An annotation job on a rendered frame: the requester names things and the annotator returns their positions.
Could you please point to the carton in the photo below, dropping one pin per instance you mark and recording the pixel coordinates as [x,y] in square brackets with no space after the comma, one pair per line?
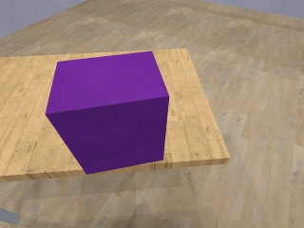
[110,111]

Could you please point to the table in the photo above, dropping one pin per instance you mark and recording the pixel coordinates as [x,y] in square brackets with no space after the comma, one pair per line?
[32,149]

